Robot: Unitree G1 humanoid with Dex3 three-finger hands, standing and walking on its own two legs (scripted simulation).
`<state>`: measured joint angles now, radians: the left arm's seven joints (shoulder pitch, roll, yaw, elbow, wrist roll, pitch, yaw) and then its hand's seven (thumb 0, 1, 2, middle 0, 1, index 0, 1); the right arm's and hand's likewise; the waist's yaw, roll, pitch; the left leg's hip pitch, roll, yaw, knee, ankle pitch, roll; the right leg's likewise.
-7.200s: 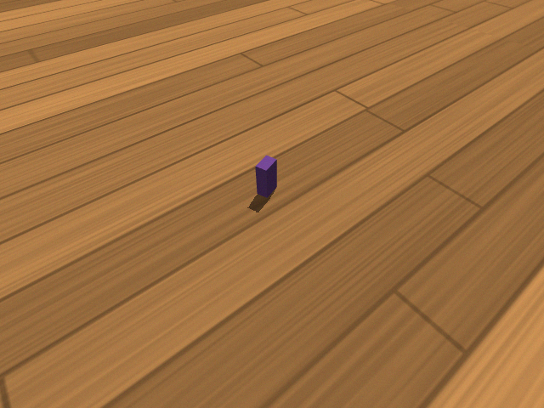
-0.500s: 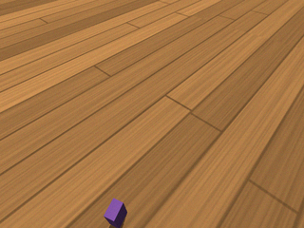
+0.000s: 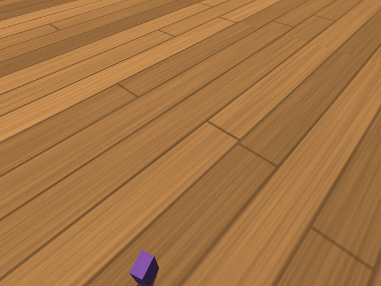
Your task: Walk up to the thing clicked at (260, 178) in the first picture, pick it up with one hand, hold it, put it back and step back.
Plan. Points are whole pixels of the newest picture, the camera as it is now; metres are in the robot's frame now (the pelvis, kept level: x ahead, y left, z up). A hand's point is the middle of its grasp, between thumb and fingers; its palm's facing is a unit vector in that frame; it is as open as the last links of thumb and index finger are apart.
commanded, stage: go down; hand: left
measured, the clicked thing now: (145, 270) +0.33 +0.24 -0.69
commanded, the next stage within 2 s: none
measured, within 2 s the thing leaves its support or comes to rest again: neither
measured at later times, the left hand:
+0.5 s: hand out of the picture +0.14 +0.28 -0.17, palm faces +0.07 -0.94 -0.34, open 14.6 cm
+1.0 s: hand out of the picture +0.12 +0.30 -0.21, palm faces +0.12 -0.94 -0.32, open 17.4 cm
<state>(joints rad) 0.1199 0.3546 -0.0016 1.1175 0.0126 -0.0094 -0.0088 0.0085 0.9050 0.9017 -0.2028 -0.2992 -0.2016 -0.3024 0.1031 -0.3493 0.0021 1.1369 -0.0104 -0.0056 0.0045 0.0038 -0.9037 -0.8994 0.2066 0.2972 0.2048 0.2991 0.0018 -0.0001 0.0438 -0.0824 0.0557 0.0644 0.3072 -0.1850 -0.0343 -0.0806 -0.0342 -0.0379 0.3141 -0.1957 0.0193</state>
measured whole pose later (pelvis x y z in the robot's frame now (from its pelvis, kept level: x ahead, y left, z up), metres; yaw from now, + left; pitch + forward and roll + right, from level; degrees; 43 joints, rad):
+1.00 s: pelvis -0.02 +0.01 -0.10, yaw +2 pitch +17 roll -2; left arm 0.25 0.38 0.30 0.49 0.02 0.14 -0.14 0.00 -0.56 0.05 -0.08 -0.08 -0.09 -0.07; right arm 0.20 -0.23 -0.01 0.56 0.00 -0.17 -0.07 0.01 -0.87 -0.89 0.21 0.30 0.21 0.30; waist -0.03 0.00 -0.12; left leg -0.92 0.07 -0.02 1.15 -0.52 -0.02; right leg -0.87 -0.05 -0.07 1.10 -0.52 0.03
